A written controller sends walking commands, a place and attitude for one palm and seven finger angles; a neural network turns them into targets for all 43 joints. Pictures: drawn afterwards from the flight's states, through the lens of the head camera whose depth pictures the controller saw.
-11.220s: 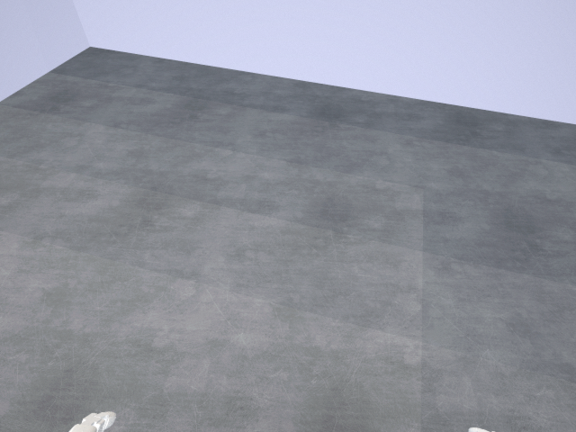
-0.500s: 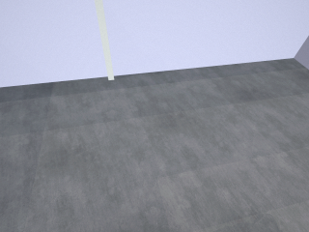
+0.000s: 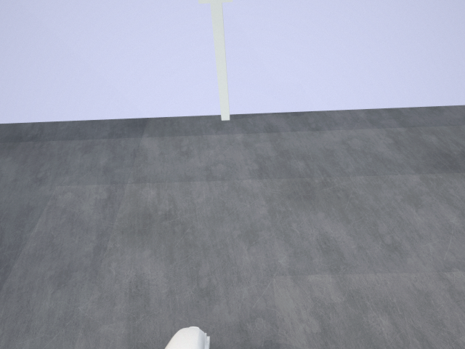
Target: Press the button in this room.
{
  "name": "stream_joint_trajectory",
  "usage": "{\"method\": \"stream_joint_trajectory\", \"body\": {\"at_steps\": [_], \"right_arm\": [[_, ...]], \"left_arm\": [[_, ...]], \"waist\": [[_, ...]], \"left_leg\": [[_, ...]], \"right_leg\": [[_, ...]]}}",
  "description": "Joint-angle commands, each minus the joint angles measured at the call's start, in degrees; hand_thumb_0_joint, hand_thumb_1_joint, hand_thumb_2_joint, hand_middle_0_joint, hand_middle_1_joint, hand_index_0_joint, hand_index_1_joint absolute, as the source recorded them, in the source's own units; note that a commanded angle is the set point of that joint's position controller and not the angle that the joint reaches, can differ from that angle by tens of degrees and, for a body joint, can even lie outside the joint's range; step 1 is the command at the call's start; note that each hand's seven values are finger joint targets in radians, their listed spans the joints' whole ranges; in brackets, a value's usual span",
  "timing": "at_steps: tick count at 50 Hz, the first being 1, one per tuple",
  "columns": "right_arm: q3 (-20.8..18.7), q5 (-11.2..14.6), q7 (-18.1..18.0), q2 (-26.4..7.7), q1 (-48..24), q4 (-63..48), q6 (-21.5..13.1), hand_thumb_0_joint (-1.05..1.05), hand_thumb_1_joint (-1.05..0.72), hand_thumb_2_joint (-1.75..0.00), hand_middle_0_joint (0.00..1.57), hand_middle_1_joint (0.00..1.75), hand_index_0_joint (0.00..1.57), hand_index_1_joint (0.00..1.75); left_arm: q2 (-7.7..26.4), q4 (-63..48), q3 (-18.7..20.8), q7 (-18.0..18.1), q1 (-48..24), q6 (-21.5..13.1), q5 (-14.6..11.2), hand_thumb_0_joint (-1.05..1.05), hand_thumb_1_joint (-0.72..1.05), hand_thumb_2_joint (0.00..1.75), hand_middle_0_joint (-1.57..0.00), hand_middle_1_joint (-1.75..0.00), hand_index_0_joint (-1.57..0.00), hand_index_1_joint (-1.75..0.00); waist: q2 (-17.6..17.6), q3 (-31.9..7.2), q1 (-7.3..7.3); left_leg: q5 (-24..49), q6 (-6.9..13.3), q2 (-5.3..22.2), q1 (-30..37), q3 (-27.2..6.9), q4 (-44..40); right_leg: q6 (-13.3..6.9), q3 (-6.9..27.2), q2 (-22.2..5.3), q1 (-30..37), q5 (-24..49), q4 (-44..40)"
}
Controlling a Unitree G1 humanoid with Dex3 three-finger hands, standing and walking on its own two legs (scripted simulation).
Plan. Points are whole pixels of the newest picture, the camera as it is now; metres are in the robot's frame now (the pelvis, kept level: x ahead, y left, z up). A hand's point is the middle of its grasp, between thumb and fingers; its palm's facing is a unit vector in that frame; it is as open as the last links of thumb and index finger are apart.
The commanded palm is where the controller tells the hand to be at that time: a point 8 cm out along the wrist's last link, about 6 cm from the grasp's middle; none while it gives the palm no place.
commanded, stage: stand and wait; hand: left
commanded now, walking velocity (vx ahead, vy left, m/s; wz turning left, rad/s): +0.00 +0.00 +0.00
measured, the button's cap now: out of the picture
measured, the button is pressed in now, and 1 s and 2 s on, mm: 0 0 0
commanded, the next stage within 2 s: turn or walk to find it in 0.20 s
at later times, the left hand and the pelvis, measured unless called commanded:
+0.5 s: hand out of the picture +0.15 +0.26 -0.18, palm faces +0.17 -0.96 -0.20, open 7.4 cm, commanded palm none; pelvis +0.10 +0.06 -0.01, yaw +5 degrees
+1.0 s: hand out of the picture +0.08 +0.19 -0.17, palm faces +0.26 -0.94 -0.24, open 7.3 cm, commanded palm none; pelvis +0.10 +0.01 +0.00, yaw +12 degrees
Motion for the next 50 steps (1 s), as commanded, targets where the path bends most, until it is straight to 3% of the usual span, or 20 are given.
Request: {"method": "stream_joint_trajectory", "body": {"at_steps": [1,5,7,8,9,10,11,15,18,24,31,32,33,34,35,36,39,42,47,50], "right_arm": [[1.00,0.35,0.08,0.07,-11.19,-6.85,-3.00,0.00,-0.90,-0.90,0.20,0.30,0.20,0.30],[2.71,0.89,-0.41,2.63,-12.44,-6.26,-4.21,0.00,-0.90,-0.90,0.20,0.30,0.20,0.30],[2.64,0.90,-1.43,1.30,-4.09,-3.44,-4.95,0.00,-0.90,-0.90,0.20,0.30,0.20,0.30],[2.04,0.70,-1.92,-1.39,3.12,-1.02,-5.37,0.00,-0.90,-0.90,0.20,0.30,0.20,0.30],[0.74,0.53,-2.51,-7.64,9.72,0.28,-5.83,0.00,-0.90,-0.90,0.20,0.30,0.20,0.30],[0.32,1.39,-3.31,-11.05,13.57,1.75,-5.56,0.00,-0.90,-0.90,0.20,0.30,0.20,0.30],[0.52,1.92,-3.57,-10.82,11.49,1.86,-4.83,0.00,-0.90,-0.90,0.20,0.30,0.20,0.30],[2.37,1.32,-4.00,-3.91,-1.19,-0.56,-5.60,0.00,-0.90,-0.90,0.20,0.30,0.20,0.30],[2.13,1.59,-3.71,-3.48,-2.81,-1.38,-5.57,0.00,-0.90,-0.90,0.20,0.30,0.20,0.30],[0.51,0.71,-3.20,-4.33,-3.44,-3.72,-4.14,0.00,-0.90,-0.90,0.20,0.30,0.20,0.30],[-0.32,0.44,-2.88,-5.85,-4.15,-5.18,-2.97,0.00,-0.90,-0.90,0.20,0.30,0.20,0.30],[-0.18,0.78,-2.80,-4.99,-4.15,-5.05,-3.07,0.00,-0.90,-0.90,0.20,0.30,0.20,0.30],[0.19,1.36,-2.54,-2.08,-2.26,-4.96,-3.19,0.00,-0.90,-0.90,0.20,0.30,0.20,0.30],[0.94,1.61,-2.43,1.22,-2.23,-6.45,-2.99,0.00,-0.90,-0.90,0.20,0.30,0.20,0.30],[0.34,1.37,-2.68,-1.41,-3.59,-6.51,-2.11,0.00,-0.90,-0.90,0.20,0.30,0.20,0.30],[0.07,1.03,-2.64,-1.77,-2.59,-5.49,-1.21,0.00,-0.90,-0.90,0.20,0.30,0.20,0.30],[0.29,0.92,-2.30,-0.54,1.05,-1.96,-0.87,0.00,-0.90,-0.90,0.20,0.30,0.20,0.30],[0.65,1.05,-2.47,-0.02,2.13,-0.92,-0.92,0.00,-0.90,-0.90,0.20,0.30,0.20,0.30],[1.56,1.46,-2.90,0.90,-2.24,-1.33,-1.78,0.00,-0.90,-0.90,0.20,0.30,0.20,0.30],[1.93,1.78,-3.12,0.92,-1.64,-0.93,-2.20,0.00,-0.90,-0.90,0.20,0.30,0.20,0.30]], "left_arm": [[8.94,0.05,1.80,0.86,6.99,-1.77,0.47,0.00,0.90,0.90,-0.20,-0.30,-0.20,-0.30],[9.51,2.15,1.35,1.09,9.04,-0.78,0.73,0.00,0.90,0.90,-0.20,-0.30,-0.20,-0.30],[10.22,2.21,1.22,1.25,6.25,-0.61,-0.03,0.00,0.90,0.90,-0.20,-0.30,-0.20,-0.30],[9.72,2.03,0.85,1.29,5.42,-0.45,-0.49,0.00,0.90,0.90,-0.20,-0.30,-0.20,-0.30],[6.96,1.20,0.33,1.20,6.78,-0.20,-1.19,0.00,0.90,0.90,-0.20,-0.30,-0.20,-0.30],[4.44,0.49,-0.54,1.46,7.67,0.19,-1.54,0.00,0.90,0.90,-0.20,-0.30,-0.20,-0.30],[5.89,-0.13,0.25,1.98,5.15,1.08,-1.38,0.00,0.90,0.90,-0.20,-0.30,-0.20,-0.30],[4.05,0.57,1.02,0.96,-1.00,2.23,-0.77,0.00,0.90,0.90,-0.20,-0.30,-0.20,-0.30],[4.02,0.45,1.60,0.80,0.75,3.49,-0.80,0.00,0.90,0.90,-0.20,-0.30,-0.20,-0.30],[6.03,-4.83,2.78,0.72,-7.13,4.83,-0.34,0.00,0.90,0.90,-0.20,-0.30,-0.20,-0.30],[7.31,-7.44,2.81,0.74,-7.44,3.63,-0.72,0.00,0.90,0.90,-0.20,-0.30,-0.20,-0.30],[7.94,-6.90,2.78,0.88,-5.52,3.06,-0.60,0.00,0.90,0.90,-0.20,-0.30,-0.20,-0.30],[11.02,-6.97,3.02,1.22,-4.88,2.22,-0.01,0.00,0.90,0.90,-0.20,-0.30,-0.20,-0.30],[15.48,-7.35,3.53,1.45,-5.46,1.70,0.34,0.00,0.90,0.90,-0.20,-0.30,-0.20,-0.30],[15.96,-8.00,3.21,1.31,-5.66,1.92,-0.14,0.00,0.90,0.90,-0.20,-0.30,-0.20,-0.30],[14.25,-8.44,3.35,1.40,-9.36,1.77,-0.27,0.00,0.90,0.90,-0.20,-0.30,-0.20,-0.30],[10.84,-8.46,2.27,1.35,-13.14,2.01,-0.65,0.00,0.90,0.90,-0.20,-0.30,-0.20,-0.30],[10.74,-7.13,2.17,1.16,-11.35,1.71,-0.41,0.00,0.90,0.90,-0.20,-0.30,-0.20,-0.30],[12.32,-3.27,2.88,1.07,-5.18,1.81,-0.01,0.00,0.90,0.90,-0.20,-0.30,-0.20,-0.30],[13.41,-2.00,3.42,1.26,-4.73,1.95,-0.08,0.00,0.90,0.90,-0.20,-0.30,-0.20,-0.30]], "waist": [[-10.25,6.78,2.81],[-12.61,4.43,3.60],[-12.35,0.25,-0.92],[-8.66,-4.68,-4.11],[4.07,-12.57,-5.76],[13.45,-17.16,-6.34],[6.82,-14.77,-5.55],[5.22,0.94,-1.70],[5.61,-0.69,0.03],[5.77,2.34,-0.62],[3.76,-0.63,0.74],[1.69,-2.51,1.73],[-7.39,-4.69,1.40],[-20.23,-2.67,1.01],[-16.02,-2.27,1.90],[-15.05,-0.66,0.13],[-8.94,1.80,-2.13],[-10.40,0.63,-1.49],[-11.54,-1.66,1.92],[-11.71,-4.07,1.48]], "left_leg": [[-2.83,0.66,2.01,-10.40,2.80,-10.77],[-7.55,2.26,-1.45,2.35,9.01,-27.05],[0.37,3.29,-4.44,17.08,11.19,-34.90],[11.03,3.90,-2.74,29.49,9.96,-39.58],[33.29,7.23,10.03,46.28,-2.89,-35.60],[58.86,14.78,21.64,51.28,-14.46,-35.52],[56.68,16.56,23.01,43.97,-9.94,-37.42],[39.19,11.50,13.16,22.84,-3.25,-44.12],[29.89,11.03,11.08,20.99,-1.70,-47.09],[10.49,12.83,11.42,17.02,-7.37,-49.87],[8.72,11.08,8.78,15.03,-11.31,-43.47],[7.23,8.91,6.52,14.04,-9.33,-39.38],[-0.11,5.27,1.39,10.64,-4.20,-31.61],[-17.76,1.76,-5.49,3.34,1.55,-22.30],[-22.82,1.97,-4.41,6.65,-1.52,-14.25],[-20.18,2.12,-3.24,7.65,-3.60,-9.42],[-13.28,1.62,-2.69,7.57,-1.93,-4.24],[-11.88,0.66,-1.96,9.64,-0.26,-7.73],[-16.81,0.26,-2.17,11.52,2.04,-21.22],[-15.09,0.26,-2.57,14.06,2.93,-28.10]], "right_leg": [[-5.25,10.33,-15.29,5.24,11.29,-9.33],[-4.95,5.97,-13.73,5.58,39.05,-0.11],[-2.75,3.05,-11.33,1.37,48.41,8.97],[-0.57,1.80,-9.54,-3.17,43.89,18.49],[2.33,0.05,-4.01,-16.80,17.72,30.16],[3.47,4.30,0.35,-24.26,-20.79,42.90],[2.08,9.03,-1.22,-22.32,-22.05,46.48],[4.03,10.13,-4.02,-20.93,-10.35,42.60],[4.90,9.53,-3.13,-20.19,-4.85,41.78],[4.98,10.24,-2.50,-22.16,-4.22,34.66],[3.83,8.61,0.90,-10.36,1.09,12.35],[3.65,9.04,-0.09,-5.39,6.75,4.67],[1.72,16.22,-7.25,-0.13,9.48,-1.83],[-3.99,28.74,-19.02,-0.02,18.30,-4.07],[-8.76,28.52,-22.63,-8.01,18.82,-5.13],[-9.44,26.20,-19.75,-12.42,12.28,-6.48],[-6.99,18.73,-13.07,-12.86,13.45,-5.37],[-6.51,15.35,-11.64,-11.09,14.04,-4.91],[-9.13,17.84,-13.19,-3.41,24.49,-2.13],[-9.04,16.92,-13.89,-0.39,30.48,1.13]]}}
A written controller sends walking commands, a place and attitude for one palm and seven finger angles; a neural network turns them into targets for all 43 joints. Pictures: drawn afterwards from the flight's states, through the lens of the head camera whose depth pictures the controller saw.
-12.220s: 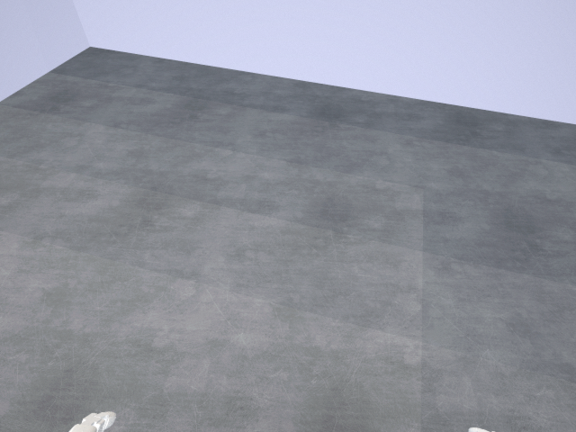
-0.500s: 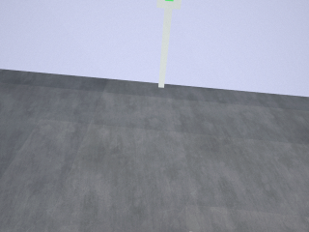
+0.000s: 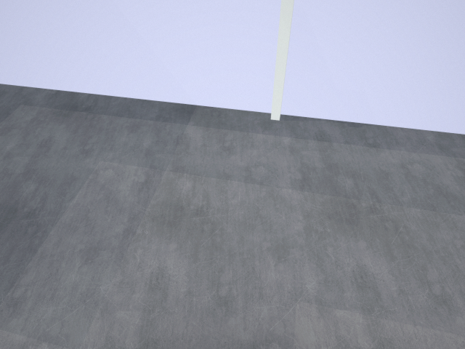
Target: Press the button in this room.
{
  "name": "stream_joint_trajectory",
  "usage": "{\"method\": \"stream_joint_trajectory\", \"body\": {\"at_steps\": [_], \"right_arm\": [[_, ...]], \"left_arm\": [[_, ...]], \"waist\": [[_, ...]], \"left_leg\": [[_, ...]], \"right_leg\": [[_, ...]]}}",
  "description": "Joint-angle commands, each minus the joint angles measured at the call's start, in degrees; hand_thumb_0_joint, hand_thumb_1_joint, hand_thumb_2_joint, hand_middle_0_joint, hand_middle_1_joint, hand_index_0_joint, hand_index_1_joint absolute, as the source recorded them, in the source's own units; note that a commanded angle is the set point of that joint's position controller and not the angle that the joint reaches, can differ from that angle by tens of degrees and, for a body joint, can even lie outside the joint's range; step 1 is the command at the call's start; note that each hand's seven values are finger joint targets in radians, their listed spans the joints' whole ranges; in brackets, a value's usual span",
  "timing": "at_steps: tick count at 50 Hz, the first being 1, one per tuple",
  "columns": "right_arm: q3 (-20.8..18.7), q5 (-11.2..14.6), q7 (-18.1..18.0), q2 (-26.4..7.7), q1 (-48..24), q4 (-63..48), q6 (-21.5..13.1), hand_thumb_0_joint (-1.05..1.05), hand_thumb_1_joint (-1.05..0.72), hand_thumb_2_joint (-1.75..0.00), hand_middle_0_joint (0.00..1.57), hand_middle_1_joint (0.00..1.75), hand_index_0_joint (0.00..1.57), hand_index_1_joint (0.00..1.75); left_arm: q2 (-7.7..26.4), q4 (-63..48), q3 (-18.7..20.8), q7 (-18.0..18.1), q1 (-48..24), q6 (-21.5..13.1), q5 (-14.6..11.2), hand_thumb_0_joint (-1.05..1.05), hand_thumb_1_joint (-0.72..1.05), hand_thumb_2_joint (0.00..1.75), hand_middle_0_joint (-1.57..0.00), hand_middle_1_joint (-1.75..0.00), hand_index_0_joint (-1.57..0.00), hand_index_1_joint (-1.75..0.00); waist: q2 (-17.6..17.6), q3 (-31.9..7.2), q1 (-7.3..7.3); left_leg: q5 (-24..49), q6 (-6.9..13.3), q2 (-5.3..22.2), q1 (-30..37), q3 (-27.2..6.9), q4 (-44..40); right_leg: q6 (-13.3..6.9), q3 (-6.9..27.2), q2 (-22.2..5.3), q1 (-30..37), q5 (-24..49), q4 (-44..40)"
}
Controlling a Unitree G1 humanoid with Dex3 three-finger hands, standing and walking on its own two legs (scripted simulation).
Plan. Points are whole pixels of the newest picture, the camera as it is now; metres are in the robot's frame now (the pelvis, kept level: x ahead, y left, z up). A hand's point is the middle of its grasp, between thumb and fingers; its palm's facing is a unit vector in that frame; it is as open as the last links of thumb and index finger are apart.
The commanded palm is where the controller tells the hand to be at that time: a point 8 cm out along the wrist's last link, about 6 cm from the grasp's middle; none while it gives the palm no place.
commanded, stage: turn or walk to find it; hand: left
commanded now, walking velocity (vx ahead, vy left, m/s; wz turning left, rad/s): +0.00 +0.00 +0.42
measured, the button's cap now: out of the picture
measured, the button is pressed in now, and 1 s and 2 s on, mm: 0 0 0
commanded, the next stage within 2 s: none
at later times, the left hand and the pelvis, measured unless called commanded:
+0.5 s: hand out of the picture -0.01 +0.20 -0.16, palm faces +0.22 -0.93 -0.28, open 7.4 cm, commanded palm none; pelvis -0.04 -0.01 -0.01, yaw +11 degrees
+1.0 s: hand out of the picture -0.12 +0.22 -0.19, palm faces +0.44 -0.87 -0.22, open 7.4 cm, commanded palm none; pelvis -0.07 +0.01 -0.01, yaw +24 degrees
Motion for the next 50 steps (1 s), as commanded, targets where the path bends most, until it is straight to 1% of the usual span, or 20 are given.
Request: {"method": "stream_joint_trajectory", "body": {"at_steps": [1,4,6,7,12,17,20,21,22,23,24,27,29,37,41,42,43,44,46,50], "right_arm": [[0.25,0.58,-0.66,-1.96,0.26,-2.89,-1.93,0.00,-0.90,-0.90,0.20,0.30,0.20,0.30],[0.00,0.56,-0.52,-3.84,3.10,-1.45,-2.66,0.00,-0.90,-0.90,0.20,0.30,0.20,0.30],[-1.15,-0.31,-0.87,-9.70,1.76,-3.07,-2.63,0.00,-0.90,-0.90,0.20,0.30,0.20,0.30],[-1.16,-0.52,-1.13,-9.61,0.46,-2.90,-2.35,0.00,-0.90,-0.90,0.20,0.30,0.20,0.30],[-1.06,-0.65,-1.59,-9.34,-3.42,-4.21,-2.44,0.00,-0.90,-0.90,0.20,0.30,0.20,0.30],[-2.03,-0.73,-1.18,-11.10,-2.42,-5.58,-2.09,0.00,-0.90,-0.90,0.20,0.30,0.20,0.30],[-2.39,-0.26,-0.79,-10.98,-4.48,-7.02,-1.86,0.00,-0.90,-0.90,0.20,0.30,0.20,0.30],[-2.35,0.20,-0.48,-8.64,-3.76,-7.74,-1.94,0.00,-0.90,-0.90,0.20,0.30,0.20,0.30],[-1.63,0.36,-0.15,-5.06,-4.39,-9.56,-1.96,0.00,-0.90,-0.90,0.20,0.30,0.20,0.30],[-2.09,0.03,-0.21,-6.47,-6.92,-10.77,-1.45,0.00,-0.90,-0.90,0.20,0.30,0.20,0.30],[-2.50,-0.16,-0.25,-7.49,-6.88,-10.48,-0.77,0.00,-0.90,-0.90,0.20,0.30,0.20,0.30],[-2.57,-0.45,0.75,-6.58,-4.14,-8.08,0.04,0.00,-0.90,-0.90,0.20,0.30,0.20,0.30],[-2.39,-0.32,1.10,-6.03,-3.51,-7.78,0.20,0.00,-0.90,-0.90,0.20,0.30,0.20,0.30],[-0.93,0.22,1.21,-4.89,-8.70,-10.02,-0.75,0.00,-0.90,-0.90,0.20,0.30,0.20,0.30],[-0.96,0.18,1.04,-6.15,-3.01,-8.75,-1.81,0.00,-0.90,-0.90,0.20,0.30,0.20,0.30],[-1.63,0.04,1.02,-9.06,-0.79,-8.27,-2.39,0.00,-0.90,-0.90,0.20,0.30,0.20,0.30],[-2.93,-0.40,0.68,-14.64,1.85,-8.35,-2.77,0.00,-0.90,-0.90,0.20,0.30,0.20,0.30],[-3.24,-0.15,0.35,-16.65,4.84,-7.50,-2.17,0.00,-0.90,-0.90,0.20,0.30,0.20,0.30],[-2.62,-0.52,-0.76,-13.78,1.75,-7.31,-2.49,0.00,-0.90,-0.90,0.20,0.30,0.20,0.30],[-1.61,-0.40,-0.93,-11.17,-2.95,-8.96,-2.81,0.00,-0.90,-0.90,0.20,0.30,0.20,0.30]], "left_arm": [[11.78,-0.92,2.81,1.00,3.63,-0.94,-0.12,0.00,0.90,0.90,-0.20,-0.30,-0.20,-0.30],[10.15,-1.13,2.60,0.88,1.40,-0.19,-0.99,0.00,0.90,0.90,-0.20,-0.30,-0.20,-0.30],[5.93,-3.35,1.60,0.43,0.11,0.56,-1.06,0.00,0.90,0.90,-0.20,-0.30,-0.20,-0.30],[6.25,-3.46,1.51,0.53,-2.44,1.18,-0.69,0.00,0.90,0.90,-0.20,-0.30,-0.20,-0.30],[6.03,-2.89,1.75,-0.04,-1.69,1.74,-0.56,0.00,0.90,0.90,-0.20,-0.30,-0.20,-0.30],[6.02,-4.35,1.73,0.08,-1.75,0.99,-1.01,0.00,0.90,0.90,-0.20,-0.30,-0.20,-0.30],[7.14,-3.61,2.00,0.22,3.56,0.10,-0.93,0.00,0.90,0.90,-0.20,-0.30,-0.20,-0.30],[9.95,-3.59,2.55,0.52,4.45,-0.49,-0.43,0.00,0.90,0.90,-0.20,-0.30,-0.20,-0.30],[15.43,-3.82,3.73,0.91,5.18,-0.79,0.31,0.00,0.90,0.90,-0.20,-0.30,-0.20,-0.30],[16.65,-4.83,3.74,0.88,5.68,-0.61,0.10,0.00,0.90,0.90,-0.20,-0.30,-0.20,-0.30],[14.45,-5.26,3.85,1.29,3.22,-0.68,0.03,0.00,0.90,0.90,-0.20,-0.30,-0.20,-0.30],[11.89,-7.97,2.78,0.85,-3.71,-0.63,-0.11,0.00,0.90,0.90,-0.20,-0.30,-0.20,-0.30],[11.31,-8.27,2.58,0.90,-3.50,-0.77,0.04,0.00,0.90,0.90,-0.20,-0.30,-0.20,-0.30],[15.47,-7.07,3.71,0.72,1.69,-0.35,0.55,0.00,0.90,0.90,-0.20,-0.30,-0.20,-0.30],[15.47,-7.07,3.85,0.46,-0.13,0.25,-0.19,0.00,0.90,0.90,-0.20,-0.30,-0.20,-0.30],[13.85,-7.47,3.60,0.31,0.07,0.59,-0.67,0.00,0.90,0.90,-0.20,-0.30,-0.20,-0.30],[9.95,-9.51,2.73,0.00,-0.38,0.91,-1.05,0.00,0.90,0.90,-0.20,-0.30,-0.20,-0.30],[9.42,-11.00,1.79,0.23,-4.47,1.41,-0.53,0.00,0.90,0.90,-0.20,-0.30,-0.20,-0.30],[9.32,-9.94,2.26,0.27,-6.61,2.07,-0.46,0.00,0.90,0.90,-0.20,-0.30,-0.20,-0.30],[9.63,-7.79,2.51,-0.52,-4.32,1.80,-0.59,0.00,0.90,0.90,-0.20,-0.30,-0.20,-0.30]], "waist": [[-10.39,-6.55,0.62],[-3.67,-6.94,-1.53],[12.71,-2.84,-1.76],[11.64,-0.45,-2.49],[8.98,1.86,-1.20],[8.61,-2.27,-1.93],[6.23,-5.61,0.71],[-0.34,-7.05,0.75],[-16.07,-5.93,1.44],[-16.82,-4.63,2.90],[-13.44,-3.79,1.61],[-9.34,0.12,-1.66],[-9.98,0.28,-1.79],[-12.37,-3.08,1.96],[-8.65,-6.26,-1.16],[-1.01,-8.40,-2.55],[16.06,-7.99,-3.82],[14.28,-7.60,-5.38],[13.90,-5.37,-4.42],[7.81,-4.19,-1.87]], "left_leg": [[3.20,0.18,-0.90,-0.64,2.61,-10.32],[16.49,1.77,1.92,10.90,-0.17,-22.53],[27.83,10.29,17.35,9.91,-17.05,-27.77],[24.76,12.64,17.88,4.77,-16.23,-30.12],[32.90,11.92,12.08,4.65,-11.87,-26.09],[38.73,11.62,10.64,6.79,-13.76,-22.35],[32.73,8.23,7.08,2.65,-12.85,-16.37],[24.29,5.15,3.33,-3.74,-9.52,-11.29],[5.39,1.44,-4.16,-14.35,-1.51,-0.57],[-8.33,1.17,-4.16,-14.79,-2.66,10.71],[-6.27,1.34,-2.41,-14.78,-5.07,18.24],[1.33,0.26,-0.98,-15.09,-3.26,25.99],[3.30,-0.42,-0.76,-14.47,-1.70,24.82],[-0.80,-0.71,-0.21,-8.31,3.86,2.98],[12.81,0.33,-0.62,3.92,5.75,-15.99],[21.87,1.89,3.33,11.87,0.40,-21.24],[41.18,8.59,17.15,17.93,-18.61,-23.07],[47.85,13.31,21.80,14.69,-19.38,-23.77],[43.36,13.86,17.77,11.67,-16.38,-24.10],[41.43,11.52,11.96,9.95,-9.83,-23.46]], "right_leg": [[-5.33,12.48,-14.93,10.68,25.52,-5.22],[0.55,7.16,-10.91,1.58,12.21,0.57],[5.89,0.96,-2.57,-10.26,-11.15,12.97],[5.72,3.26,-2.33,-9.06,-16.71,19.67],[6.49,5.76,-1.77,-11.23,-13.40,24.13],[6.89,5.08,0.27,-5.92,-11.66,12.99],[6.95,4.52,0.18,4.85,0.89,-3.68],[5.65,9.17,-5.26,12.28,5.77,-7.97],[0.73,22.02,-17.99,16.53,14.05,-9.37],[-5.05,24.88,-24.38,10.12,19.74,-10.41],[-6.61,21.97,-23.17,7.16,17.55,-10.72],[-3.75,12.06,-16.47,2.69,14.69,-9.51],[-2.79,8.67,-15.47,2.75,15.44,-9.51],[-5.15,6.46,-18.02,9.24,24.28,-4.87],[-0.19,1.76,-15.93,5.94,20.88,3.74],[2.82,-0.40,-13.11,-0.17,13.69,11.14],[7.25,-2.32,-5.22,-14.77,-14.14,22.11],[7.16,2.60,-3.83,-15.30,-24.64,29.91],[7.07,6.96,-4.64,-16.99,-19.51,34.95],[7.66,7.44,-3.22,-15.62,-11.22,35.85]]}}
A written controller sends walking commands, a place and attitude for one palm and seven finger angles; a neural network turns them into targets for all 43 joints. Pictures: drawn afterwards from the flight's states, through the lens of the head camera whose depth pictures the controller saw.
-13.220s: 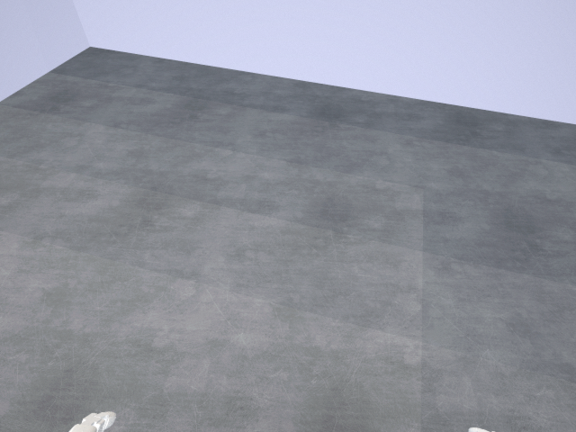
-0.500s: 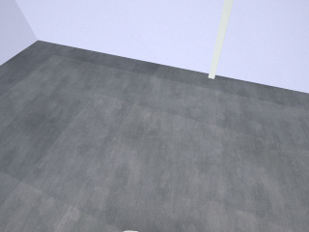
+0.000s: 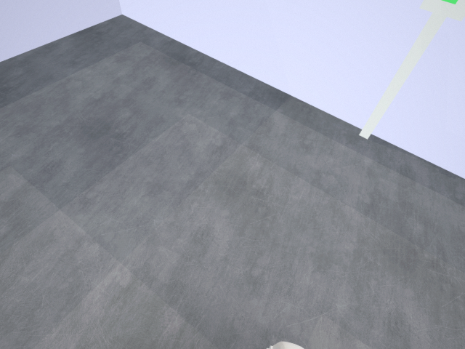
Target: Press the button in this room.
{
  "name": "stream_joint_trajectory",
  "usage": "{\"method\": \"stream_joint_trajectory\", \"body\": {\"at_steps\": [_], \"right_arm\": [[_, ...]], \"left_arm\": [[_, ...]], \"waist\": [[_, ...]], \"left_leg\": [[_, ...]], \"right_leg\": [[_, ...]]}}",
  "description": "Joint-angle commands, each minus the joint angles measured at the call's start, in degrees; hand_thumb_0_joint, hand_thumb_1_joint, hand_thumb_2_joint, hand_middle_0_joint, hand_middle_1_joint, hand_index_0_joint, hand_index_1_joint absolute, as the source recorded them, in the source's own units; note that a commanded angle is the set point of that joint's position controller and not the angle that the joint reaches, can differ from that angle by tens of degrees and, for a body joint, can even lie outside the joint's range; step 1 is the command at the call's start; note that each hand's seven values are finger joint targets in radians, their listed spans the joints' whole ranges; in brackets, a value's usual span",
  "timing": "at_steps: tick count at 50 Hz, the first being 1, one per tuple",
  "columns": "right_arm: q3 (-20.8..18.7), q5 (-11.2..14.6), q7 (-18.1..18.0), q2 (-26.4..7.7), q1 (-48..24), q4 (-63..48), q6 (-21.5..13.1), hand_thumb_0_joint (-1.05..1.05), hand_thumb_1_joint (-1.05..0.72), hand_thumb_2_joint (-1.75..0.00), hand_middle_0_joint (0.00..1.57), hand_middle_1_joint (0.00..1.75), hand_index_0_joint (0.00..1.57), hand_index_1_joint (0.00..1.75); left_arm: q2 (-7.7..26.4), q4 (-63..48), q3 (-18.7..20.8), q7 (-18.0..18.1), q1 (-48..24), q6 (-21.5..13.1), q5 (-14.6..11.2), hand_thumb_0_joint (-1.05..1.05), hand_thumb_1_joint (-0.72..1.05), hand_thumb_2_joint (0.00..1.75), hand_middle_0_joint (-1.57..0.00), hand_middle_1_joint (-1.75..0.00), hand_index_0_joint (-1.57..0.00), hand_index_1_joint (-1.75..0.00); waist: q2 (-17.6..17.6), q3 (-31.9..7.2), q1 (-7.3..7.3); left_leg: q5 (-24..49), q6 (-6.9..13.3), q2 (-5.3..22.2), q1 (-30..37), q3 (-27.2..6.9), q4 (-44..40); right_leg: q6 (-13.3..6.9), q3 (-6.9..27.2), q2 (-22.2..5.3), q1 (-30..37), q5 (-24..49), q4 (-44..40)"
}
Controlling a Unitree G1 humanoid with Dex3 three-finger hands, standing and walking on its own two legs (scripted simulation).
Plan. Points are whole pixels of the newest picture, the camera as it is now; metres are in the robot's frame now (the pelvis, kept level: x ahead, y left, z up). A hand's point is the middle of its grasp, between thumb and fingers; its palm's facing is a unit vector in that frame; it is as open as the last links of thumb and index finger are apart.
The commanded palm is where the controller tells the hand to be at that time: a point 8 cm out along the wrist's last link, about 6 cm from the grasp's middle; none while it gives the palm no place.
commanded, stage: turn or walk to find it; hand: left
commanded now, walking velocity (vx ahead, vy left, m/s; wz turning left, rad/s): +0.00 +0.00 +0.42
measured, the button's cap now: out of the picture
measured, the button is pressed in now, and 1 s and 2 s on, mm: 0 0 0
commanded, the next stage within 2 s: none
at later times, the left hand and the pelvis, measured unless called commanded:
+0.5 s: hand out of the picture +0.02 +0.14 -0.14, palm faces +0.23 -0.94 -0.27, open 7.4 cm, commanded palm none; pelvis -0.02 -0.06 +0.00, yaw +13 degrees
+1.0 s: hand out of the picture -0.11 +0.19 -0.17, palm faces +0.48 -0.85 -0.24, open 7.4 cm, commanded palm none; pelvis -0.05 -0.02 +0.01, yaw +25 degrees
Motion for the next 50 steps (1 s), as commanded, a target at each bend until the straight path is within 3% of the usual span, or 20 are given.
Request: {"method": "stream_joint_trajectory", "body": {"at_steps": [1,8,13,14,15,16,17,19,22,28,33,35,37,38,39,40,41,42,45,50], "right_arm": [[-2.61,0.18,-1.30,-11.68,2.80,-2.26,-0.90,0.00,-0.90,-0.90,0.20,0.30,0.20,0.30],[-3.45,-0.27,-0.88,-12.11,4.89,-2.24,-0.25,0.00,-0.90,-0.90,0.20,0.30,0.20,0.30],[-3.91,-0.10,-0.56,-12.00,2.33,-3.48,0.28,0.00,-0.90,-0.90,0.20,0.30,0.20,0.30],[-3.93,0.29,-0.40,-11.01,2.12,-3.61,0.25,0.00,-0.90,-0.90,0.20,0.30,0.20,0.30],[-3.48,0.80,-0.08,-7.48,3.28,-4.23,0.22,0.00,-0.90,-0.90,0.20,0.30,0.20,0.30],[-3.05,0.59,-0.11,-5.28,1.80,-6.06,0.33,0.00,-0.90,-0.90,0.20,0.30,0.20,0.30],[-3.79,0.25,-0.12,-8.09,0.79,-5.89,1.04,0.00,-0.90,-0.90,0.20,0.30,0.20,0.30],[-4.38,-0.02,0.36,-7.97,2.50,-3.83,2.32,0.00,-0.90,-0.90,0.20,0.30,0.20,0.30],[-3.87,-0.20,0.94,-6.64,5.85,-1.50,2.49,0.00,-0.90,-0.90,0.20,0.30,0.20,0.30],[-3.09,0.07,0.77,-6.41,1.59,-2.34,2.24,0.00,-0.90,-0.90,0.20,0.30,0.20,0.30],[-2.00,0.75,0.59,-5.11,-2.20,-3.52,1.39,0.00,-0.90,-0.90,0.20,0.30,0.20,0.30],[-1.83,0.95,0.44,-5.17,-0.35,-3.19,0.91,0.00,-0.90,-0.90,0.20,0.30,0.20,0.30],[-1.90,0.88,0.40,-6.15,2.92,-2.14,0.34,0.00,-0.90,-0.90,0.20,0.30,0.20,0.30],[-2.38,0.77,0.47,-8.34,5.00,-1.71,-0.20,0.00,-0.90,-0.90,0.20,0.30,0.20,0.30],[-3.56,0.34,0.28,-13.77,6.64,-2.05,-0.70,0.00,-0.90,-0.90,0.20,0.30,0.20,0.30],[-4.34,0.39,-0.21,-17.12,9.55,-1.22,-0.23,0.00,-0.90,-0.90,0.20,0.30,0.20,0.30],[-4.12,0.15,-0.52,-16.34,9.20,-0.89,0.07,0.00,-0.90,-0.90,0.20,0.30,0.20,0.30],[-3.48,0.00,-1.08,-14.43,7.24,-0.90,-0.27,0.00,-0.90,-0.90,0.20,0.30,0.20,0.30],[-2.42,0.11,-1.29,-11.96,1.23,-2.79,-0.43,0.00,-0.90,-0.90,0.20,0.30,0.20,0.30],[-2.66,0.34,-1.10,-11.55,3.70,-2.86,-0.82,0.00,-0.90,-0.90,0.20,0.30,0.20,0.30]], "left_arm": [[3.67,-5.14,0.65,-0.10,-1.32,-2.38,-0.08,0.00,0.90,0.90,-0.20,-0.30,-0.20,-0.30],[2.37,-7.48,0.30,0.33,-4.99,-2.29,-0.27,0.00,0.90,0.90,-0.20,-0.30,-0.20,-0.30],[2.81,-6.35,0.47,0.53,0.86,-3.36,-0.67,0.00,0.90,0.90,-0.20,-0.30,-0.20,-0.30],[4.25,-5.89,0.73,0.69,3.11,-3.90,-0.45,0.00,0.90,0.90,-0.20,-0.30,-0.20,-0.30],[8.27,-5.77,1.47,1.13,4.85,-4.64,0.36,0.00,0.90,0.90,-0.20,-0.30,-0.20,-0.30],[12.47,-6.38,2.30,1.35,4.98,-4.74,0.83,0.00,0.90,0.90,-0.20,-0.30,-0.20,-0.30],[11.67,-7.22,1.87,1.42,4.08,-4.41,0.35,0.00,0.90,0.90,-0.20,-0.30,-0.20,-0.30],[8.25,-8.88,1.78,1.68,-3.03,-4.23,0.18,0.00,0.90,0.90,-0.20,-0.30,-0.20,-0.30],[5.33,-9.19,0.53,1.16,-3.76,-4.91,0.15,0.00,0.90,0.90,-0.20,-0.30,-0.20,-0.30],[6.67,-6.72,1.07,1.42,2.67,-5.03,0.60,0.00,0.90,0.90,-0.20,-0.30,-0.20,-0.30],[9.17,-4.66,1.79,1.06,6.00,-4.56,1.10,0.00,0.90,0.90,-0.20,-0.30,-0.20,-0.30],[9.70,-4.36,2.09,1.04,5.10,-4.43,1.06,0.00,0.90,0.90,-0.20,-0.30,-0.20,-0.30],[9.68,-4.25,2.10,0.94,3.55,-4.06,0.47,0.00,0.90,0.90,-0.20,-0.30,-0.20,-0.30],[8.39,-4.62,1.84,0.80,3.53,-3.74,-0.03,0.00,0.90,0.90,-0.20,-0.30,-0.20,-0.30],[5.04,-5.97,1.31,0.56,3.79,-3.37,-0.42,0.00,0.90,0.90,-0.20,-0.30,-0.20,-0.30],[2.78,-7.75,0.03,0.62,0.45,-2.90,-0.08,0.00,0.90,0.90,-0.20,-0.30,-0.20,-0.30],[3.97,-7.69,0.39,0.76,-1.16,-2.33,0.10,0.00,0.90,0.90,-0.20,-0.30,-0.20,-0.30],[3.58,-6.65,0.53,0.86,-2.59,-1.86,0.22,0.00,0.90,0.90,-0.20,-0.30,-0.20,-0.30],[4.37,-4.88,1.05,-0.04,-0.52,-2.06,0.07,0.00,0.90,0.90,-0.20,-0.30,-0.20,-0.30],[4.20,-5.11,0.82,0.07,-0.79,-2.16,0.03,0.00,0.90,0.90,-0.20,-0.30,-0.20,-0.30]], "waist": [[10.17,-6.54,-1.82],[10.92,-5.52,-3.23],[11.25,-7.91,-0.39],[7.74,-8.63,0.82],[-3.40,-10.31,1.32],[-15.89,-7.36,2.02],[-10.10,-6.68,1.96],[-8.11,-1.25,-1.28],[-5.58,-0.79,-2.79],[-6.27,-3.57,0.28],[-8.30,-5.52,2.32],[-8.47,-7.34,1.30],[-6.79,-8.96,-0.91],[-0.85,-10.54,-2.37],[15.07,-11.50,-3.28],[20.43,-10.14,-4.95],[14.19,-8.75,-4.87],[17.19,-6.61,-4.48],[12.97,-3.63,-1.42],[10.41,-5.71,-1.97]], "left_leg": [[32.66,7.10,13.10,8.37,-12.25,-11.37],[25.51,8.25,13.31,5.79,-17.74,-11.95],[23.16,5.66,9.85,-1.29,-18.80,-6.91],[18.07,3.29,7.39,-5.01,-17.57,-3.47],[4.07,-0.53,1.84,-13.91,-11.87,5.36],[-16.08,-3.59,-4.62,-21.21,-5.19,18.20],[-16.40,-3.09,-2.22,-18.47,-7.81,27.93],[-10.33,-3.05,-0.41,-18.01,-8.25,36.92],[-2.83,-4.61,0.08,-18.07,-5.72,40.07],[-6.26,-6.28,1.94,-17.64,-3.22,29.87],[-10.47,-5.34,1.08,-11.23,0.68,15.30],[-8.72,-4.80,0.91,-7.78,1.73,8.30],[1.91,-4.19,0.56,0.94,2.85,-2.92],[9.75,-3.11,2.82,8.31,-0.14,-9.26],[24.50,1.61,15.48,16.53,-16.75,-12.11],[41.21,7.97,23.12,15.12,-23.11,-11.98],[38.52,9.79,23.35,11.85,-19.15,-11.32],[36.05,8.19,19.31,8.21,-17.81,-12.56],[31.62,6.08,13.55,6.08,-12.11,-12.26],[29.74,6.60,12.42,8.19,-13.27,-12.87]], "right_leg": [[1.05,3.73,-0.25,-5.81,4.35,2.70],[1.13,3.81,1.48,-1.98,2.12,-9.42],[0.19,1.94,3.94,12.56,12.03,-29.63],[-0.04,2.96,2.32,18.73,17.59,-37.80],[-2.67,12.52,-8.39,26.68,18.31,-43.08],[-8.90,24.40,-20.86,24.10,25.95,-44.15],[-12.37,22.22,-22.29,15.71,24.58,-44.60],[-10.89,17.62,-17.25,7.58,12.62,-47.08],[-8.31,6.99,-11.45,9.39,19.75,-44.24],[-10.93,5.37,-14.19,17.74,29.04,-41.77],[-12.21,3.86,-15.51,19.82,40.03,-37.49],[-11.56,3.01,-15.72,20.67,41.65,-34.75],[-7.93,-0.65,-14.03,16.79,37.56,-30.01],[-5.06,-3.01,-11.69,11.67,32.07,-23.98],[-0.83,-5.61,-4.39,-1.86,10.32,-12.84],[0.69,-2.23,-1.03,-7.65,-9.59,-4.44],[-0.06,1.18,-1.89,-6.44,-7.67,0.58],[0.14,3.39,-2.21,-6.70,-4.19,1.78],[0.70,3.53,-1.05,-6.92,4.17,5.23],[1.81,4.21,-0.26,-6.43,6.63,2.33]]}}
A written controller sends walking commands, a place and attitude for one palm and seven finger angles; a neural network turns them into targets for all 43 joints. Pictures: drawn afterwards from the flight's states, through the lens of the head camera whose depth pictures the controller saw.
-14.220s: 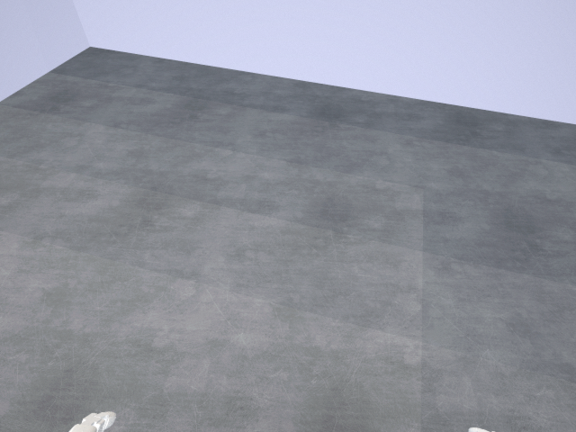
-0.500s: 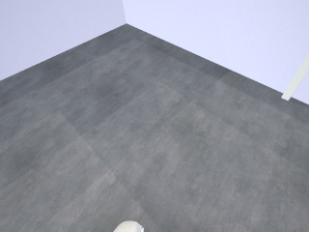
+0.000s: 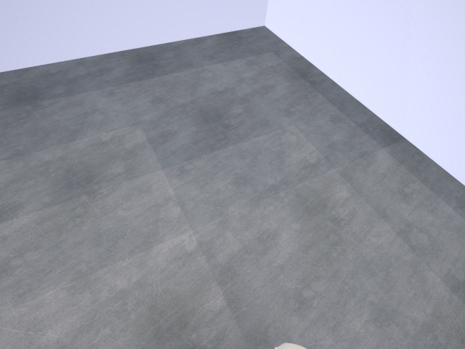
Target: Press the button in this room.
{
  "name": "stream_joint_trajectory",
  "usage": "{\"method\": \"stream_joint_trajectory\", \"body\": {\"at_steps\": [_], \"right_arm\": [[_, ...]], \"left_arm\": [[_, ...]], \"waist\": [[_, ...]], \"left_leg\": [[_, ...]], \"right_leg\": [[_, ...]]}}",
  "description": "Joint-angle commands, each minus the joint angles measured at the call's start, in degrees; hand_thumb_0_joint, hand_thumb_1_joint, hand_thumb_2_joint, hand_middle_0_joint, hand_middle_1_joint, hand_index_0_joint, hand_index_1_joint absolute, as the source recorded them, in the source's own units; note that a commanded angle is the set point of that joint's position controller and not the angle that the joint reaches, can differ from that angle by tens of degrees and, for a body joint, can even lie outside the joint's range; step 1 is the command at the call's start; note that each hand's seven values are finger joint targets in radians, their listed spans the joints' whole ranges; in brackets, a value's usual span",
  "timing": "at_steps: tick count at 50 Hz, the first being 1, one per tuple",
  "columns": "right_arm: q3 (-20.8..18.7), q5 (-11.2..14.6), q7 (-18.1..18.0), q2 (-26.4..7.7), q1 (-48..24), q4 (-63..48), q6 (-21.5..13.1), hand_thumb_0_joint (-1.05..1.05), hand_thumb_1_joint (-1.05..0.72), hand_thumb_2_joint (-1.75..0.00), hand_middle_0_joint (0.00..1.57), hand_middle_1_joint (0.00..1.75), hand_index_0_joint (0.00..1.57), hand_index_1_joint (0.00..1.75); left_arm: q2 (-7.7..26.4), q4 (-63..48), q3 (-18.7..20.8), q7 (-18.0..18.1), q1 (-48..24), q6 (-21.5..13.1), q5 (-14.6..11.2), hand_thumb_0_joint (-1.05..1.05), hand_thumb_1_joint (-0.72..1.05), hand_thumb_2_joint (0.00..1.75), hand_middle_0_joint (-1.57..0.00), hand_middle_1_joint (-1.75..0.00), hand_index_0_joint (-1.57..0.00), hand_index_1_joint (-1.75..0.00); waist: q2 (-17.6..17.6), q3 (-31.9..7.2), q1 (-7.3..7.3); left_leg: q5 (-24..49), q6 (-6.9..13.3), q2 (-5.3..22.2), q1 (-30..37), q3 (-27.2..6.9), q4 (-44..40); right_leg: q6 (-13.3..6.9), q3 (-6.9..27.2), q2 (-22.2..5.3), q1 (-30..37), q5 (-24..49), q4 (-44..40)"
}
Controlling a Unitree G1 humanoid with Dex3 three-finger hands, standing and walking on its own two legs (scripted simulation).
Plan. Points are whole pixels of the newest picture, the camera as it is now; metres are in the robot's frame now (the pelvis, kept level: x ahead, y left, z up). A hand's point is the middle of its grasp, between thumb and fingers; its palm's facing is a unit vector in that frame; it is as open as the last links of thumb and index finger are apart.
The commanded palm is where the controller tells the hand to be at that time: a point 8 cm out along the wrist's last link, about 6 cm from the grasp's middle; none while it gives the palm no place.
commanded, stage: turn or walk to find it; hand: left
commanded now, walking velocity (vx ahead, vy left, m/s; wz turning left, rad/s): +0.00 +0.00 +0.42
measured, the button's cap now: out of the picture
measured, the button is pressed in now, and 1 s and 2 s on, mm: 0 0 0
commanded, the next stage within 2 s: none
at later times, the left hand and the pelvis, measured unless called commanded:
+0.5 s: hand out of the picture +0.01 +0.13 -0.15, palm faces +0.25 -0.93 -0.27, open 7.3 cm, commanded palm none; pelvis -0.02 -0.07 +0.00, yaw +14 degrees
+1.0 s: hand out of the picture -0.11 +0.18 -0.18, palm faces +0.49 -0.84 -0.22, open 7.4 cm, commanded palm none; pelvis -0.06 -0.02 +0.00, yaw +26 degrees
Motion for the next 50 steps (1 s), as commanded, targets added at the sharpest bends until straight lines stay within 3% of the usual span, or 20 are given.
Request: {"method": "stream_joint_trajectory", "body": {"at_steps": [1,6,10,11,12,13,14,15,16,19,32,35,37,38,39,40,41,43,46,50], "right_arm": [[-3.34,0.01,-1.00,-11.79,4.88,-1.96,-0.68,0.00,-0.90,-0.90,0.20,0.30,0.20,0.30],[-4.07,-0.52,-0.79,-12.21,4.65,-2.49,-0.03,0.00,-0.90,-0.90,0.20,0.30,0.20,0.30],[-4.36,-0.21,-0.57,-11.99,2.51,-3.27,0.26,0.00,-0.90,-0.90,0.20,0.30,0.20,0.30],[-4.25,0.26,-0.38,-10.11,2.72,-3.39,0.21,0.00,-0.90,-0.90,0.20,0.30,0.20,0.30],[-3.67,0.71,0.00,-6.19,3.78,-4.20,0.15,0.00,-0.90,-0.90,0.20,0.30,0.20,0.30],[-3.79,0.41,-0.18,-6.45,2.00,-5.57,0.60,0.00,-0.90,-0.90,0.20,0.30,0.20,0.30],[-4.35,-0.02,-0.17,-8.50,2.29,-4.73,1.42,0.00,-0.90,-0.90,0.20,0.30,0.20,0.30],[-4.61,-0.29,0.09,-8.23,3.56,-3.23,2.04,0.00,-0.90,-0.90,0.20,0.30,0.20,0.30],[-4.70,-0.33,0.39,-8.11,4.24,-1.95,2.33,0.00,-0.90,-0.90,0.20,0.30,0.20,0.30],[-4.38,-0.28,0.92,-6.76,7.56,-0.04,2.34,0.00,-0.90,-0.90,0.20,0.30,0.20,0.30],[-2.51,0.45,0.64,-5.11,-0.92,-1.72,1.79,0.00,-0.90,-0.90,0.20,0.30,0.20,0.30],[-2.23,0.72,0.47,-5.27,0.70,-1.89,1.12,0.00,-0.90,-0.90,0.20,0.30,0.20,0.30],[-2.39,0.58,0.49,-6.15,3.85,-1.07,0.49,0.00,-0.90,-0.90,0.20,0.30,0.20,0.30],[-2.98,0.48,0.55,-8.83,6.02,-0.75,-0.15,0.00,-0.90,-0.90,0.20,0.30,0.20,0.30],[-4.19,0.04,0.30,-14.27,7.45,-1.06,-0.43,0.00,-0.90,-0.90,0.20,0.30,0.20,0.30],[-4.75,-0.01,-0.15,-16.99,9.27,-0.42,0.24,0.00,-0.90,-0.90,0.20,0.30,0.20,0.30],[-4.21,-0.24,-0.50,-15.68,7.76,-0.30,0.31,0.00,-0.90,-0.90,0.20,0.30,0.20,0.30],[-3.41,-0.36,-1.13,-12.89,1.59,-1.86,0.23,0.00,-0.90,-0.90,0.20,0.30,0.20,0.30],[-2.84,-0.04,-1.20,-11.70,0.53,-2.35,-0.53,0.00,-0.90,-0.90,0.20,0.30,0.20,0.30],[-3.23,0.10,-1.19,-11.58,4.27,-1.76,-0.82,0.00,-0.90,-0.90,0.20,0.30,0.20,0.30]], "left_arm": [[3.28,-5.22,0.49,0.46,-1.99,-1.68,-0.03,0.00,0.90,0.90,-0.20,-0.30,-0.20,-0.30],[1.96,-7.23,0.02,0.69,-3.99,-1.98,-0.44,0.00,0.90,0.90,-0.20,-0.30,-0.20,-0.30],[2.63,-5.93,0.25,0.81,2.31,-3.16,-0.68,0.00,0.90,0.90,-0.20,-0.30,-0.20,-0.30],[4.56,-5.38,0.69,1.01,4.49,-3.78,-0.37,0.00,0.90,0.90,-0.20,-0.30,-0.20,-0.30],[9.61,-5.25,1.64,1.54,6.04,-4.44,0.67,0.00,0.90,0.90,-0.20,-0.30,-0.20,-0.30],[12.30,-6.21,1.88,1.61,5.81,-4.22,0.56,0.00,0.90,0.90,-0.20,-0.30,-0.20,-0.30],[10.02,-6.98,1.69,1.86,3.49,-4.05,0.20,0.00,0.90,0.90,-0.20,-0.30,-0.20,-0.30],[8.07,-7.72,1.69,1.92,-0.48,-4.21,0.12,0.00,0.90,0.90,-0.20,-0.30,-0.20,-0.30],[6.92,-8.39,1.22,1.71,-2.58,-4.10,0.02,0.00,0.90,0.90,-0.20,-0.30,-0.20,-0.30],[4.00,-8.37,0.34,1.51,-3.25,-4.66,-0.03,0.00,0.90,0.90,-0.20,-0.30,-0.20,-0.30],[7.85,-3.89,1.40,1.50,5.81,-4.13,0.98,0.00,0.90,0.90,-0.20,-0.30,-0.20,-0.30],[8.74,-3.46,1.84,1.40,4.91,-3.82,0.99,0.00,0.90,0.90,-0.20,-0.30,-0.20,-0.30],[8.46,-3.26,1.87,1.23,3.43,-3.48,0.49,0.00,0.90,0.90,-0.20,-0.30,-0.20,-0.30],[6.91,-3.66,1.64,1.11,3.54,-3.06,-0.05,0.00,0.90,0.90,-0.20,-0.30,-0.20,-0.30],[3.28,-5.50,0.74,0.73,3.07,-2.70,-0.40,0.00,0.90,0.90,-0.20,-0.30,-0.20,-0.30],[2.44,-6.89,-0.01,0.95,-0.34,-2.00,0.05,0.00,0.90,0.90,-0.20,-0.30,-0.20,-0.30],[3.38,-6.59,0.29,0.92,-1.85,-1.50,0.14,0.00,0.90,0.90,-0.20,-0.30,-0.20,-0.30],[3.86,-5.21,0.88,0.52,-2.38,-1.06,0.27,0.00,0.90,0.90,-0.20,-0.30,-0.20,-0.30],[3.55,-3.64,0.79,0.03,0.48,-1.57,0.24,0.00,0.90,0.90,-0.20,-0.30,-0.20,-0.30],[3.26,-4.61,0.57,0.37,-1.02,-1.80,0.11,0.00,0.90,0.90,-0.20,-0.30,-0.20,-0.30]], "waist": [[9.58,-4.14,-3.12],[11.32,-4.37,-3.59],[10.34,-6.91,-0.52],[5.11,-8.11,0.33],[-9.31,-9.08,0.89],[-15.21,-6.38,1.54],[-9.30,-4.82,0.52],[-11.11,-2.36,-1.11],[-7.97,-0.11,-2.12],[-6.78,-0.71,-3.51],[-8.25,-3.77,1.24],[-9.28,-5.69,0.22],[-6.48,-6.76,-2.18],[1.54,-8.13,-3.66],[18.84,-7.26,-4.51],[18.53,-6.13,-5.93],[13.84,-4.32,-5.50],[14.64,-0.19,-3.28],[10.28,-2.00,-1.75],[8.52,-4.77,-2.81]], "left_leg": [[27.44,7.24,13.48,6.08,-12.47,-7.76],[26.00,8.26,13.61,3.47,-16.24,-5.91],[22.63,5.25,10.16,-3.20,-16.79,-0.25],[13.80,2.32,6.82,-8.72,-14.69,3.62],[-4.41,-1.99,-0.64,-18.65,-6.38,14.92],[-20.08,-3.28,-3.27,-21.26,-4.31,26.97],[-17.48,-2.99,-1.09,-19.62,-6.94,35.12],[-14.41,-2.94,-0.21,-19.97,-7.69,39.53],[-11.22,-3.26,0.24,-20.11,-6.51,42.93],[-4.82,-4.73,0.93,-20.65,-4.44,44.49],[-12.35,-5.24,2.52,-13.68,2.02,22.06],[-10.49,-4.34,2.30,-8.39,3.87,13.40],[-0.38,-3.52,2.02,0.24,4.43,1.55],[6.47,-2.20,5.50,7.67,-0.38,-4.94],[21.31,3.01,18.92,13.07,-18.71,-8.11],[28.04,8.28,24.23,8.39,-20.87,-9.32],[20.70,9.55,22.87,3.55,-18.32,-10.23],[15.06,7.88,17.41,-0.61,-15.49,-10.69],[21.56,6.59,13.57,2.62,-11.37,-9.24],[27.35,7.35,13.38,7.15,-12.80,-7.97]], "right_leg": [[0.96,1.45,0.04,-4.18,0.34,-2.60],[0.35,0.87,1.88,1.62,-3.08,-15.69],[-0.48,-0.62,3.66,15.66,8.66,-35.19],[-1.02,1.63,0.70,23.29,14.20,-42.11],[-5.00,14.54,-13.08,29.87,17.63,-45.71],[-11.31,22.10,-22.19,22.84,23.38,-46.92],[-13.40,18.83,-21.60,16.92,19.74,-47.90],[-12.46,15.83,-18.24,13.09,13.46,-49.19],[-11.26,12.88,-15.51,11.38,10.85,-49.02],[-9.14,3.58,-11.05,14.57,19.04,-46.57],[-13.28,0.45,-15.93,21.48,31.43,-42.26],[-12.56,-0.76,-16.58,20.60,31.18,-39.33],[-8.82,-4.28,-14.54,16.05,26.49,-34.13],[-5.69,-7.07,-11.51,9.84,19.90,-26.29],[-0.98,-9.28,-3.10,-4.38,-4.62,-14.40],[-0.79,-4.42,-1.26,-5.26,-14.07,-6.40],[-1.38,-1.28,-1.94,-3.63,-11.60,-2.87],[-0.99,0.79,-1.71,-5.13,-4.72,0.23],[-0.07,0.76,-0.47,-4.69,0.52,0.94],[0.83,1.54,0.09,-5.13,0.90,-1.66]]}}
